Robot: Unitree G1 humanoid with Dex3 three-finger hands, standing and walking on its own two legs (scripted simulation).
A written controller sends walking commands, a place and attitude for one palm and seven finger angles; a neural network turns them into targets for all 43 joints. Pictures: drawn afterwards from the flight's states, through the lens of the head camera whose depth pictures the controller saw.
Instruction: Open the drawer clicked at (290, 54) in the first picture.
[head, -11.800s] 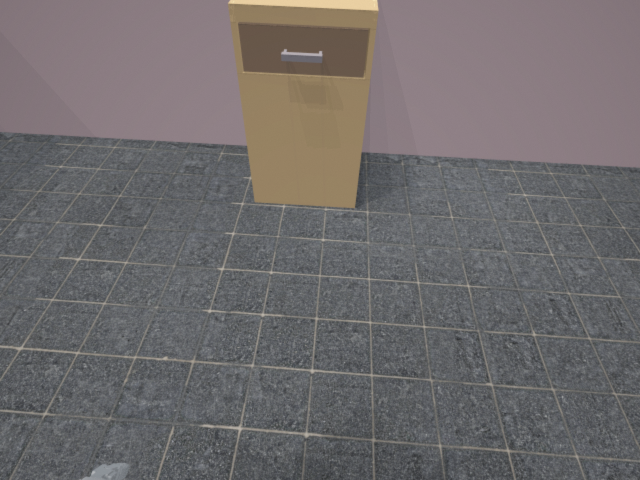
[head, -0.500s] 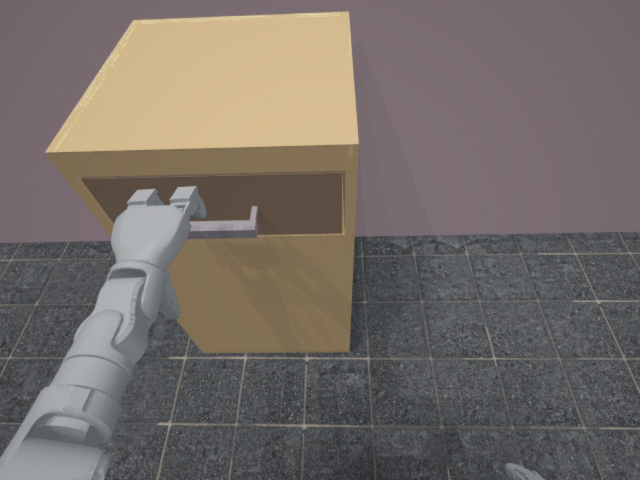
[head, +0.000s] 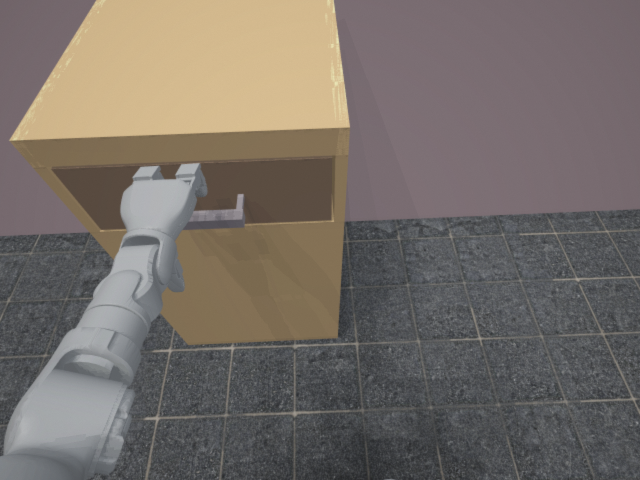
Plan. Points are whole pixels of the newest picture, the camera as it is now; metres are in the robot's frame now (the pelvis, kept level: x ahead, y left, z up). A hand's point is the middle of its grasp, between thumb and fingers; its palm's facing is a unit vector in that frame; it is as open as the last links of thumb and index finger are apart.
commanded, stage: move the hooked fingers above the handle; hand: left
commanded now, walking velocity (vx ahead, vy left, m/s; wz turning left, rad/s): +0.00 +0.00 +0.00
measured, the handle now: (203, 210) +0.52 +0.21 -0.04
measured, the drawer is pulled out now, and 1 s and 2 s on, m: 0.00 0.00 0.00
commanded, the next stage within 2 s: none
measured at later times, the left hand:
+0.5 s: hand (197, 221) +0.46 +0.19 +0.02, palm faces -0.07 -0.02 -1.00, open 13.8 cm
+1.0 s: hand (210, 216) +0.47 +0.18 +0.02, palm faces -0.06 -0.05 -1.00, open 13.8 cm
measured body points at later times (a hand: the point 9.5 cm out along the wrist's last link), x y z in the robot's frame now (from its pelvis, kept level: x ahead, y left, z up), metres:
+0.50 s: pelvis +0.00 -0.01 +0.00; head +0.08 -0.03 +0.44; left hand +0.46 +0.19 +0.07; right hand +0.01 -0.28 -0.14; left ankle -0.02 +0.10 -0.72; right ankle +0.01 -0.12 -0.72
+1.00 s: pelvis +0.00 -0.01 -0.01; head +0.09 -0.02 +0.44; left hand +0.47 +0.18 +0.07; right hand +0.04 -0.29 -0.14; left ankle -0.02 +0.10 -0.72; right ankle +0.01 -0.12 -0.72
